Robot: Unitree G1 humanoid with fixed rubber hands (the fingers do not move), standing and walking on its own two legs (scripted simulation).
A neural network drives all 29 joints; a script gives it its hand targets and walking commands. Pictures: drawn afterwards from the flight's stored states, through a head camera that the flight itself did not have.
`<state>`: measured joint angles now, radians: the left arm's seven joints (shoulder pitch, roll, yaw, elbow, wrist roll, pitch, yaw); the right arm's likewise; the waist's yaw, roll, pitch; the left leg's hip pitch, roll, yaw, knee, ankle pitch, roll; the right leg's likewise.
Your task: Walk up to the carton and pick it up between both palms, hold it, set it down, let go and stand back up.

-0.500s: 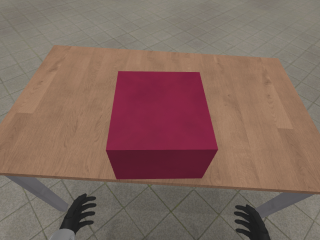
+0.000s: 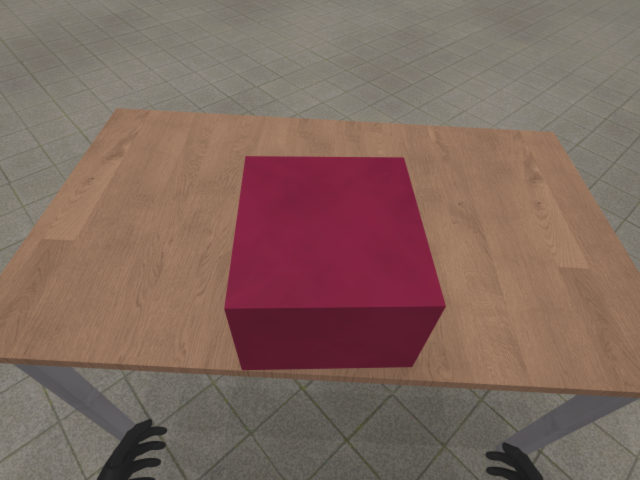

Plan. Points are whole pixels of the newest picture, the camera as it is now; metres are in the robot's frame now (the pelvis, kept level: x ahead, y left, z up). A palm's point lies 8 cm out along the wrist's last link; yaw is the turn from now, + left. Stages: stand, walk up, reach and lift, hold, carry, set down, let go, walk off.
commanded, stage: stand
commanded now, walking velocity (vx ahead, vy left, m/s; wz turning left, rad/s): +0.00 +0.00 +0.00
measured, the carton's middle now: (326, 258) +0.45 +0.01 -0.03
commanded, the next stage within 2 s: none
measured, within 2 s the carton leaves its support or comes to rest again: neither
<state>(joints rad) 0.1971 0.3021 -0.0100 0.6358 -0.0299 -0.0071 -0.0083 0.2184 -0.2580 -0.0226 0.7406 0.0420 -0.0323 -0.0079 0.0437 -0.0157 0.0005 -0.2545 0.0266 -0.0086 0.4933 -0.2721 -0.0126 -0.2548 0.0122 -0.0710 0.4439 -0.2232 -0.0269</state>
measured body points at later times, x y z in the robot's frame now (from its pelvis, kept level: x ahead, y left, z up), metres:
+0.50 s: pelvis -0.02 +0.01 +0.00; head -0.02 +0.03 +0.45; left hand +0.10 +0.30 -0.11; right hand +0.12 -0.25 -0.10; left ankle -0.01 +0.12 -0.74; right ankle +0.01 -0.10 -0.74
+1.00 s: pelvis -0.03 +0.01 +0.00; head -0.04 +0.02 +0.45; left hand +0.07 +0.31 -0.12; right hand +0.09 -0.25 -0.12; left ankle -0.01 +0.12 -0.74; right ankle +0.01 -0.10 -0.74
